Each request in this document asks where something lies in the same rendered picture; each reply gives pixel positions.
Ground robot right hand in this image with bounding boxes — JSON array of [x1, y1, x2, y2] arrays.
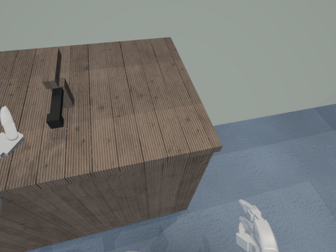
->
[[236, 199, 279, 252]]

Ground counter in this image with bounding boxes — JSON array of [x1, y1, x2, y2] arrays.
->
[[0, 37, 222, 252]]

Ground robot left hand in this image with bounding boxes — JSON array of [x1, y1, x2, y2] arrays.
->
[[0, 81, 24, 159]]

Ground tap lever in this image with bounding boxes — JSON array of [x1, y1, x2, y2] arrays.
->
[[46, 87, 64, 129]]

